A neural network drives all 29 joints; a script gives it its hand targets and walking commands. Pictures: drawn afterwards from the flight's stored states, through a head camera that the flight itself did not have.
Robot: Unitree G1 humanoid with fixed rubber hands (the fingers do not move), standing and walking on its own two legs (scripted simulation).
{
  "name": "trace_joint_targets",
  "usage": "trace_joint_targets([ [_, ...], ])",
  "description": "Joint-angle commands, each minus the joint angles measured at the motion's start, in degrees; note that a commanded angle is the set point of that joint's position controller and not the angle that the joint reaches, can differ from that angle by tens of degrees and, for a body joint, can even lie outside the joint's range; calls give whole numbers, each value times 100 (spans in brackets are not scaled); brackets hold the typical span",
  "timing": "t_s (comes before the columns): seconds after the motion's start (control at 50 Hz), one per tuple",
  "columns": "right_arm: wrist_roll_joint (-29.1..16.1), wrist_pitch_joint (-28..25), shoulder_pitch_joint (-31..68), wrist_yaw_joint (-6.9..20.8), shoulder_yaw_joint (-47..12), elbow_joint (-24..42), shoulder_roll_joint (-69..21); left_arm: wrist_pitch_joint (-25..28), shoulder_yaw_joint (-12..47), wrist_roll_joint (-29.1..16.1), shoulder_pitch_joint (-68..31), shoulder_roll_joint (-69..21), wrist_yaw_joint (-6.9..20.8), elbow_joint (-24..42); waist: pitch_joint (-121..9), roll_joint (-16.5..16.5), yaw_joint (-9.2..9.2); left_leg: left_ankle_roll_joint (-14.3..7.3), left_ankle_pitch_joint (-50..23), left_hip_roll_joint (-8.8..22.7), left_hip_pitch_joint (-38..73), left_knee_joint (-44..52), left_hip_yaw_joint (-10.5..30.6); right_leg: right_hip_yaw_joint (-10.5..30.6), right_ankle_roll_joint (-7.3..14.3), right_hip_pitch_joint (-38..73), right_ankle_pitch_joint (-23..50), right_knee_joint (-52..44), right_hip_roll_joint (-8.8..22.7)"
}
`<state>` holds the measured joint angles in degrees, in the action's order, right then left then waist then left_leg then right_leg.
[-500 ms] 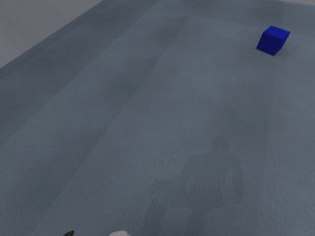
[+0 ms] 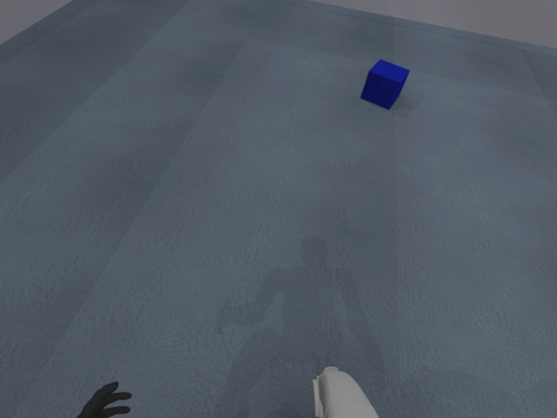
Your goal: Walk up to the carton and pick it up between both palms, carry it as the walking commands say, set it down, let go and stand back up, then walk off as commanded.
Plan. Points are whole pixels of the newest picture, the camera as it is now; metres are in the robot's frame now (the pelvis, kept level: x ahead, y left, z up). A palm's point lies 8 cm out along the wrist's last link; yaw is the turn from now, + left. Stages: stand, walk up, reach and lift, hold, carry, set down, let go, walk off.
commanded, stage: walk up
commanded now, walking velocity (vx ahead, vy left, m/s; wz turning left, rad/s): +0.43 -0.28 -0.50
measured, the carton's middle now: (384, 84) +2.07 -0.85 -0.68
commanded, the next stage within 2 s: none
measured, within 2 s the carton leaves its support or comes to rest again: neither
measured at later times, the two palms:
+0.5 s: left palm (205, 325) +0.29 +0.12 -0.16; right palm (457, 283) +0.35 -0.37 -0.10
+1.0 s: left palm (291, 171) +0.69 -0.07 -0.14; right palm (488, 315) +0.30 -0.44 -0.14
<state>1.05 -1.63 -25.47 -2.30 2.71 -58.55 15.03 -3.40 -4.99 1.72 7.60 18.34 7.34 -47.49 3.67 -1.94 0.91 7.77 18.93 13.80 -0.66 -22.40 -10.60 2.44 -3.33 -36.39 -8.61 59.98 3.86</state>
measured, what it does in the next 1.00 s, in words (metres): walks ahead, turning right: right foot, then left foot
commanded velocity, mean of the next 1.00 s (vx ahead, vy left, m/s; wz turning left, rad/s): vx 0.48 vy -0.18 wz -0.28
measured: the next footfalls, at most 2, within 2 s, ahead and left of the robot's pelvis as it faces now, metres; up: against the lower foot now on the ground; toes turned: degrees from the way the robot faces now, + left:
right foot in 0.14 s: +0.22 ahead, -0.23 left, +0.00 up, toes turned -7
left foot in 0.52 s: +0.44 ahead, -0.02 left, +0.00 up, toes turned -2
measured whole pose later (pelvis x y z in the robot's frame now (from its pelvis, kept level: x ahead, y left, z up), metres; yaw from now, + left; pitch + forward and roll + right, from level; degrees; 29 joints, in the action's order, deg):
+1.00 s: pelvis +0.50 -0.26 -0.02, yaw -16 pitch +1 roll -1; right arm 1.7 -2.3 -29.4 0.5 3.5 -64.1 11.1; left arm 3.0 -3.1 1.7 4.9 12.6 3.7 -55.8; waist 3.0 0.6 4.1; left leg 4.2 27.2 13.4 -4.5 -37.5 -8.4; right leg -6.9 -0.3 -25.0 -9.4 33.9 4.0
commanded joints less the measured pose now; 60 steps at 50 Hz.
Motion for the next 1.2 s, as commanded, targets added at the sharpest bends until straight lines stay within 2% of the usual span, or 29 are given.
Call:
trace_joint_targets([
  [0.0, 35, -148, 465, 70, 356, 423, 1324, 181, 113, -153, -467, -101, 82, 393, 165, 1509, -242, -864, -1517, 536, -807, 959, -65, -469, 46, 966, 135, -1420, 112],
  [0.06, 93, -88, 408, 153, 394, 423, 1555, 282, 114, -57, -476, 208, -55, 232, -16, 1060, -155, -944, -1118, 667, -467, 359, -91, -1008, 104, 1347, -793, -2242, -59],
  [0.1, 25, -45, 500, 214, 429, 483, 1509, 405, 42, -30, 700, 352, -258, -258, -815, 782, -667, -899, -3046, 414, -532, -1684, -410, -1497, 256, 2754, -923, -2677, -713],
  [0.12, 30, -45, 375, 190, 393, 588, 1244, 387, -87, -1, 1664, 930, -306, -558, -1513, -142, -1156, -713, -2026, -57, -1918, -3762, -492, -212, 649, 4295, -1657, -3328, -174],
  [0.14, 38, -139, 477, 260, 203, 876, 561, 419, -253, -13, 2045, 1568, -405, -675, -1434, -1877, -1140, -489, 1583, -1024, -3746, -5100, -266, 2515, 1166, 4906, -1210, -4107, 1404],
  [0.16, 118, -177, 561, 270, 180, 953, 558, 393, -194, -115, 2168, 1559, -513, -713, -1806, -1871, -942, -736, 1700, -646, -3689, -5427, 805, 3159, 1135, 4563, -1755, -4414, 1551],
  [0.22, 125, -179, 1260, 318, 134, 967, 474, 550, 40, -104, 1118, 680, -652, -512, -292, -358, -390, -814, 504, -280, -3801, -5102, 1033, 2413, 1115, 2943, -1466, -4616, 1129],
  [0.26, 67, -87, 696, 397, 97, 747, 474, 598, 109, -43, 259, 310, -600, -300, -181, -709, 149, -640, 28, -285, -2905, -4263, 899, 1490, 1069, 1966, -1348, -4834, 827],
  [0.36, 3, 35, 1272, 396, 82, 951, 314, 687, 140, -92, 763, 110, -581, -411, 96, -661, 62, -422, -597, -412, -2360, -2563, 767, 632, 1185, 1457, -733, -5088, 558],
  [0.42, -25, -31, 1492, 390, 118, 1036, 334, 739, 35, -118, 782, 144, -606, -426, -102, -659, 113, -466, -951, -427, -1725, -1805, 751, 858, 1114, 1475, -867, -5000, 715],
  [0.48, -28, -26, 383, 153, 359, 465, 820, 522, 17, -54, 784, 156, -498, -464, -592, 360, 422, -472, -596, -892, -25, -850, 166, 288, 902, 1175, -666, -3173, -125],
  [0.5, 94, -95, -807, 36, 466, 241, 1164, 586, 61, -70, 871, -268, -530, -419, -889, 1636, 972, -733, 120, 318, 1076, -68, 1708, 71, 577, 109, -771, -1175, -583],
  [0.52, 106, -181, -1089, -56, 523, 227, 1679, 614, 117, 38, 1147, -514, -513, -348, -944, 2544, 692, -1000, 540, 1953, 1184, 1224, 4370, -166, 334, -792, -2167, 604, -820],
  [0.54, 19, -146, -490, -69, 380, 337, 1583, 581, 74, 86, 1381, -329, -551, -383, -792, 1847, 336, -1025, 1415, 1883, 241, 1574, 4624, 440, 301, -484, -1693, 942, -312],
  [0.58, 61, -143, 301, 43, 277, 447, 971, 526, 82, 62, 983, -263, -428, -445, -109, 924, 51, -1062, 1892, 1306, -886, 1661, 3323, 361, 393, -115, -864, 934, 85],
  [0.6, 17, -201, 904, 73, 208, 545, 766, 455, 17, 55, 1141, -149, -398, -525, 31, 502, -92, -1148, 904, 994, -1071, 1424, 2467, 308, 321, 23, -598, 940, 188],
  [0.64, 23, -322, 682, 146, 88, 332, 283, 404, 89, 51, 1168, -441, -348, -610, 151, 781, -183, -957, -1030, 585, -1110, 1128, 1288, 93, 174, 202, -12, 676, 206],
  [0.72, 27, -352, -194, 181, 183, 61, 360, 318, 173, -17, 454, -644, -273, -525, 48, 1157, 47, -1017, -2364, 512, -494, 931, 757, -305, 71, 42, 172, -361, 209],
  [0.76, 29, -355, -363, 165, 185, 7, 474, 331, 144, -20, -19, -528, -260, -314, 161, 746, 108, -1064, -1778, 583, -560, 1110, 825, -421, 78, 175, 292, -1055, 199],
  [0.82, 58, -328, -102, 187, 254, 31, 652, 439, 226, -96, -373, -435, -185, -277, 101, 1332, 125, -1049, -1276, 463, -681, 1061, 326, -747, 74, 782, 33, -2361, 120],
  [0.86, 45, -297, -273, 188, 309, -24, 777, 430, 128, -72, -445, -242, -217, -360, -22, 1099, 130, -1072, -1050, 762, -630, 1143, 501, -889, 95, 1178, -29, -2496, 196],
  [0.9, 86, -256, -275, 164, 344, -136, 768, 450, 165, -78, -290, -318, -187, -499, 300, 1494, 44, -1004, -950, 626, -893, 790, 270, -937, 64, 1477, 24, -2915, 152],
  [0.92, 28, -224, 84, 197, 329, -125, 775, 586, 95, -57, 422, -169, -303, -726, -243, 1367, -338, -869, -1388, 228, -642, -101, -169, -1185, 204, 2188, 18, -3193, -43],
  [0.94, 44, -205, -79, 271, 273, -105, 507, 685, 14, -26, 1327, 271, -418, -1160, -1049, 435, -584, -860, -887, -133, -1275, -1533, -258, -1050, 353, 3850, -382, -3322, -126],
  [0.96, 77, -221, -299, 303, 152, 27, -75, 775, -193, 123, 2472, 952, -535, -1422, -1529, -1254, -1032, -822, 1179, -729, -3050, -3560, -228, 596, 481, 5339, -1537, -3649, 1137],
  [0.98, 72, -276, -259, 285, 88, 195, -135, 755, -188, 49, 2640, 1322, -683, -1462, -1659, -2094, -1010, -784, 1532, -1083, -4103, -5023, 433, 3083, 1158, 5448, -1978, -4807, 2333],
  [1.02, 58, -362, 467, 273, 128, 239, 15, 729, 13, -32, 1630, 609, -687, -1187, -527, -750, -538, -978, 483, -470, -4064, -5408, 1042, 2007, 969, 4083, -1621, -4823, 1917],
  [1.06, -7, -204, 229, 401, 174, 45, 95, 833, 123, -89, 639, 197, -662, -924, -11, -335, -79, -852, -340, -344, -3381, -4898, 987, 948, 776, 2846, -653, -4967, 1574],
  [1.18, 53, 125, 761, 481, 220, 219, 36, 947, 233, -71, 1296, -107, -759, -1268, 377, -125, 24, -534, -1093, -286, -3669, -3914, 994, 291, 928, 2994, 1187, -4997, 1609],
])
